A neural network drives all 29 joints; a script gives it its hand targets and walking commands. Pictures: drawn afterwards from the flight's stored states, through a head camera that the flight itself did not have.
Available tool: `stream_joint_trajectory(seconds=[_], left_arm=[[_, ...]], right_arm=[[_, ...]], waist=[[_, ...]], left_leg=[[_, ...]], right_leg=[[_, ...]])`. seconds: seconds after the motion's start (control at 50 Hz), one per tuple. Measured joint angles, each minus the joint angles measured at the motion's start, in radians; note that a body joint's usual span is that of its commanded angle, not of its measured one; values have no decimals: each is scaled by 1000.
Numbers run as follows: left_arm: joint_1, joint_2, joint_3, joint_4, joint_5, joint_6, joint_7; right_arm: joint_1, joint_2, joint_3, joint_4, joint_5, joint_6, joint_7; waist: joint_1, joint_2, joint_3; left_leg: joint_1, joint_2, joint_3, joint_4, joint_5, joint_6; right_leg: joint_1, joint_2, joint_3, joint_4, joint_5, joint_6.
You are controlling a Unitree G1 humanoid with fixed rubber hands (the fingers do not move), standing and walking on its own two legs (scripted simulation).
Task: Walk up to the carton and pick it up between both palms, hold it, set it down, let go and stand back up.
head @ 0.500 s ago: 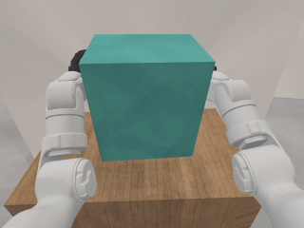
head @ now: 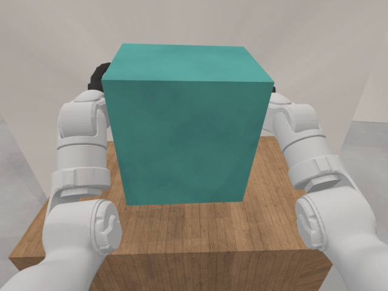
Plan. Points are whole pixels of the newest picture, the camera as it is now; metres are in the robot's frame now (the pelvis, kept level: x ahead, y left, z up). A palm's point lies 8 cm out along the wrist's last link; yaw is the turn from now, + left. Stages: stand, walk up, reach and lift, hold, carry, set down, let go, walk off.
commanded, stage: hold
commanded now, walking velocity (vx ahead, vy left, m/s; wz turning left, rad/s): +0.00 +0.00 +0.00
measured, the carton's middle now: (185, 126) +0.35 +0.00 +0.26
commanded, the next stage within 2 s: none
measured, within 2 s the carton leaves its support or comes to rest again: neither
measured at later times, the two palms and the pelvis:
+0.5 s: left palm (97, 100) +0.38 +0.16 +0.31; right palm (262, 102) +0.37 -0.15 +0.28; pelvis +0.00 +0.00 +0.00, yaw +0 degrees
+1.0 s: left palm (96, 100) +0.38 +0.16 +0.31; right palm (263, 100) +0.37 -0.15 +0.29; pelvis +0.00 +0.01 +0.00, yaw -1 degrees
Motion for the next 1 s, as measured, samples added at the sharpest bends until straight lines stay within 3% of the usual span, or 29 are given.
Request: stream_joint_trajectory(seconds=[0.3, 0.56, 1.0], left_arm=[[-37, 3, 15, 57, 9, -15, -3], [4, 2, -5, 1, -2, -3, -5], [3, -9, 7, -10, 10, 9, 2]], right_arm=[[-24, -2, -12, 34, 0, 1, 0], [17, 0, 4, -21, 8, 10, -9], [-17, -8, 1, 21, 20, 13, -1]], waist=[[12, 2, -4], [3, -6, -14], [1, -9, -12]], left_leg=[[-5, 0, 9, -1, 1, 1], [-5, 1, 0, 6, -7, 2], [7, -1, 10, 4, -10, 6]], right_leg=[[-11, 1, 10, 3, 1, 0], [-1, 2, 1, -5, -1, 2], [9, 1, 13, -10, 1, 5]])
